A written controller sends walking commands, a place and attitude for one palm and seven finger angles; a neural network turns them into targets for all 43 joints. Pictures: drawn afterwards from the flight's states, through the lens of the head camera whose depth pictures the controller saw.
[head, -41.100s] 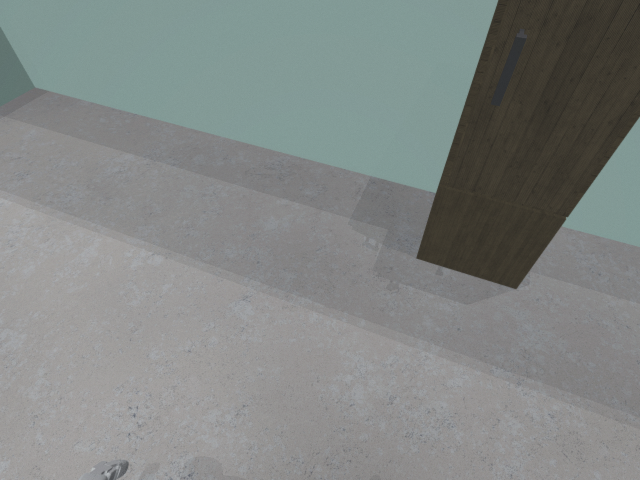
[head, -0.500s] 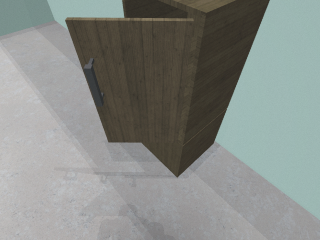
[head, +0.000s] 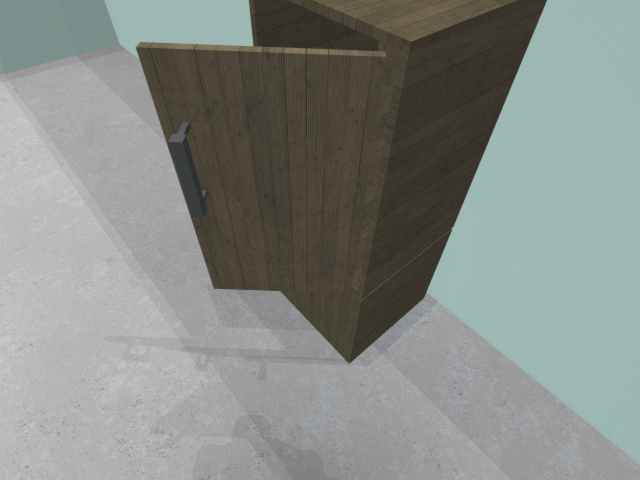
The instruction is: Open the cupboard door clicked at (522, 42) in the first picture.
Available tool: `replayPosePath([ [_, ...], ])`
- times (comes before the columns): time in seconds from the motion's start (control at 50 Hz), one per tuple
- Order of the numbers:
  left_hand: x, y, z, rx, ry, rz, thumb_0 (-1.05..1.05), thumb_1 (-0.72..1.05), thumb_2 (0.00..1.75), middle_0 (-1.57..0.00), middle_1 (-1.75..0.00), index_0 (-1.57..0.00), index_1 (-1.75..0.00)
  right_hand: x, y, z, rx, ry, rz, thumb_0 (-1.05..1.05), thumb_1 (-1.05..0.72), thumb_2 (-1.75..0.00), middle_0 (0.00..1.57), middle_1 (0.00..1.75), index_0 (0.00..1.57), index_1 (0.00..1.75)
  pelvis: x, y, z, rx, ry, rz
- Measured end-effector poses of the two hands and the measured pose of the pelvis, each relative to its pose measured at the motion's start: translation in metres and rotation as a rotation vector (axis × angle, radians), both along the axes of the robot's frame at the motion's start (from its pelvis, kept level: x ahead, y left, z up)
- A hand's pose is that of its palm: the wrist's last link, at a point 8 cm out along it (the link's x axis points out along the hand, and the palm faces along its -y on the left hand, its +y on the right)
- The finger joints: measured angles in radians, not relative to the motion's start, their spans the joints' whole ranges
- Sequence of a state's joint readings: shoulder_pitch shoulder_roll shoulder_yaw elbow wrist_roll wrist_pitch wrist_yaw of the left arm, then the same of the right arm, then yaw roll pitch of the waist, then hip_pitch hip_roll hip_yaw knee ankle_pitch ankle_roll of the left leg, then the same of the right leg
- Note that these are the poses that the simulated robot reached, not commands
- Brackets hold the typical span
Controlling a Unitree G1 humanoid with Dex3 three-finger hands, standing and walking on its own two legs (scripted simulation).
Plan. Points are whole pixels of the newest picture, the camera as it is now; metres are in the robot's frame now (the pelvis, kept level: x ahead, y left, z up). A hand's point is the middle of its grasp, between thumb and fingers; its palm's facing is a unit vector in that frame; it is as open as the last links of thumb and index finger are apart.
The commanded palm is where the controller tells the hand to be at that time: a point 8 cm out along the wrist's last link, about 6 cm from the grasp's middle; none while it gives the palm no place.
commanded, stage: look again from close up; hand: left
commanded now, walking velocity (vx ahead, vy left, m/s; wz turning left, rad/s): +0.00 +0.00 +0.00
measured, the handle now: (192, 171) +0.57 +0.26 +0.05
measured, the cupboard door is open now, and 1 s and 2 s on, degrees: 47 47 47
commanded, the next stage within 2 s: shuffle to correct the standing spot in 0.44 s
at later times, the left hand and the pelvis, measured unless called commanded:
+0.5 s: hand out of the picture -0.01 +0.22 -0.18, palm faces +0.05 -0.98 -0.20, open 7.4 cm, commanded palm none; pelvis -0.02 +0.04 -0.01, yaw +1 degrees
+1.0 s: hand out of the picture -0.03 +0.20 -0.19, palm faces +0.07 -0.99 -0.14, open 7.4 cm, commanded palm none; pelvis +0.03 +0.05 -0.01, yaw +1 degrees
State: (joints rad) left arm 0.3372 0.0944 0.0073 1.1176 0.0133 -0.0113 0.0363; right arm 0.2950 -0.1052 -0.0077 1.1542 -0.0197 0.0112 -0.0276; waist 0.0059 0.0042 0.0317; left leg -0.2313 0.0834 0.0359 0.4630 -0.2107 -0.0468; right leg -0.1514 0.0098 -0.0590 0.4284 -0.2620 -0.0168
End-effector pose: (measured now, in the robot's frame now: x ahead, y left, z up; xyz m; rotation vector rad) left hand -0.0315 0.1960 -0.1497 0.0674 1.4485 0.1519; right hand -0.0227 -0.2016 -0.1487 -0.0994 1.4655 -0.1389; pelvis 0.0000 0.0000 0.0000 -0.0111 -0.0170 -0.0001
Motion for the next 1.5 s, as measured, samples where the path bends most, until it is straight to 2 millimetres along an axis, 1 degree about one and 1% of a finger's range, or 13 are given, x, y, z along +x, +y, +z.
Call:
replayPosePath([
  [0.1, -0.001, 0.012, -0.004, 0.008, -0.015, -0.022, 0.00, 0.91, 0.90, -0.20, -0.30, -0.20, -0.30, 0.016, -0.004, 0.000, -0.037, -0.082, 0.013, 0.02, -0.93, -0.90, 0.20, 0.30, 0.20, 0.30, -0.003, 0.012, -0.005, -0.006, -0.005, 0.008],
  [0.24, 0.013, 0.044, -0.007, 0.036, -0.081, -0.026, 0.00, 0.91, 0.90, -0.20, -0.29, -0.20, -0.30, 0.036, 0.001, 0.003, -0.066, -0.164, 0.050, 0.01, -0.94, -0.90, 0.20, 0.30, 0.20, 0.30, -0.009, 0.027, -0.008, 0.001, -0.016, 0.014],
  [0.34, 0.019, 0.063, -0.005, 0.059, -0.116, -0.032, 0.00, 0.91, 0.90, -0.20, -0.29, -0.20, -0.30, 0.041, 0.006, 0.008, -0.071, -0.191, 0.067, 0.01, -0.94, -0.90, 0.20, 0.30, 0.20, 0.30, -0.012, 0.033, -0.007, 0.003, -0.011, 0.017],
  [0.44, 0.019, 0.074, -0.002, 0.070, -0.125, -0.035, 0.00, 0.91, 0.90, -0.20, -0.29, -0.20, -0.30, 0.042, 0.009, 0.011, -0.072, -0.197, 0.078, 0.01, -0.94, -0.90, 0.20, 0.30, 0.20, 0.30, -0.015, 0.037, -0.006, 0.003, -0.009, 0.019],
  [0.66, -0.001, 0.070, -0.004, 0.049, -0.076, -0.031, 0.00, 0.91, 0.90, -0.20, -0.29, -0.20, -0.30, 0.031, 0.012, 0.009, -0.061, -0.158, 0.082, 0.00, -0.92, -0.90, 0.20, 0.30, 0.20, 0.30, -0.016, 0.039, -0.005, 0.004, -0.007, 0.019],
  [0.78, -0.015, 0.062, -0.009, 0.026, -0.027, 0.003, 0.00, 0.91, 0.90, -0.20, -0.29, -0.20, -0.30, 0.025, 0.014, 0.004, -0.050, -0.110, 0.076, 0.00, -0.92, -0.90, 0.20, 0.30, 0.20, 0.30, -0.004, 0.039, -0.009, 0.003, -0.001, 0.021],
  [0.88, -0.019, 0.059, -0.014, 0.004, 0.030, 0.023, 0.00, 0.91, 0.90, -0.20, -0.29, -0.20, -0.30, 0.030, 0.022, 0.002, -0.049, -0.084, 0.062, 0.00, -0.91, -0.90, 0.20, 0.30, 0.20, 0.30, 0.012, 0.043, -0.012, 0.004, 0.004, 0.017],
  [0.96, -0.010, 0.057, -0.014, 0.000, 0.055, 0.015, 0.00, 0.91, 0.90, -0.20, -0.29, -0.20, -0.30, 0.039, 0.030, 0.002, -0.050, -0.081, 0.052, 0.00, -0.91, -0.90, 0.20, 0.30, 0.20, 0.30, 0.023, 0.045, -0.011, 0.007, 0.005, 0.010],
  [1.04, 0.009, 0.058, -0.011, 0.009, 0.026, 0.008, 0.00, 0.91, 0.90, -0.20, -0.29, -0.20, -0.30, 0.045, 0.029, 0.004, -0.066, -0.070, 0.042, 0.02, -0.93, -0.90, 0.20, 0.30, 0.20, 0.30, 0.025, 0.046, -0.008, 0.008, 0.007, 0.009],
  [1.16, 0.041, 0.065, -0.008, 0.040, -0.069, -0.027, 0.00, 0.91, 0.90, -0.20, -0.29, -0.20, -0.30, 0.056, 0.019, 0.006, -0.082, -0.120, 0.030, 0.02, -0.94, -0.90, 0.20, 0.30, 0.20, 0.30, 0.013, 0.045, -0.007, 0.016, 0.009, -0.001],
  [1.24, 0.055, 0.073, -0.004, 0.076, -0.127, -0.054, 0.00, 0.92, 0.90, -0.20, -0.29, -0.20, -0.30, 0.061, 0.014, 0.006, -0.077, -0.173, 0.033, 0.01, -0.93, -0.90, 0.20, 0.30, 0.20, 0.30, 0.001, 0.043, -0.007, 0.009, 0.003, -0.005],
  [1.36, 0.062, 0.085, 0.009, 0.134, -0.196, -0.103, 0.00, 0.91, 0.90, -0.20, -0.29, -0.20, -0.30, 0.067, 0.009, 0.000, -0.038, -0.268, 0.059, 0.01, -0.92, -0.90, 0.20, 0.30, 0.20, 0.30, -0.014, 0.039, -0.012, 0.006, 0.000, -0.004],
  [1.5, 0.055, 0.085, 0.024, 0.172, -0.197, -0.125, 0.00, 0.91, 0.90, -0.20, -0.29, -0.20, -0.30, 0.060, 0.002, -0.005, -0.002, -0.284, 0.057, 0.00, -0.93, -0.90, 0.20, 0.30, 0.20, 0.30, -0.019, 0.029, -0.009, 0.025, 0.000, -0.012],
])
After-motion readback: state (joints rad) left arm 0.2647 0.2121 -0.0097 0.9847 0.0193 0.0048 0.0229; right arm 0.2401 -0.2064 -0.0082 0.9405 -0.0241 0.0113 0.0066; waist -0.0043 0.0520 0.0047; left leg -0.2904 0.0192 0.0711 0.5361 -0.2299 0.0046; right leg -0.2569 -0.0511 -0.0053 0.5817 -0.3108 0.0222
